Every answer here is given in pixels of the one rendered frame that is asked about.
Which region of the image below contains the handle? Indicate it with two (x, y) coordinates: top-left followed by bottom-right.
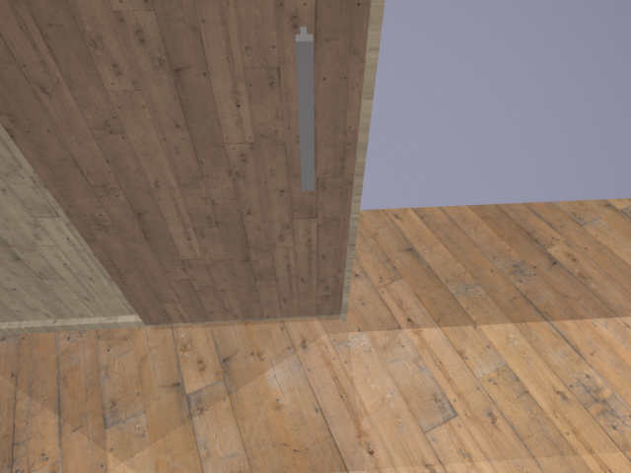
(295, 27), (315, 191)

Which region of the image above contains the wardrobe door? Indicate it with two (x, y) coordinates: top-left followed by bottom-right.
(0, 124), (137, 322)
(0, 0), (371, 325)

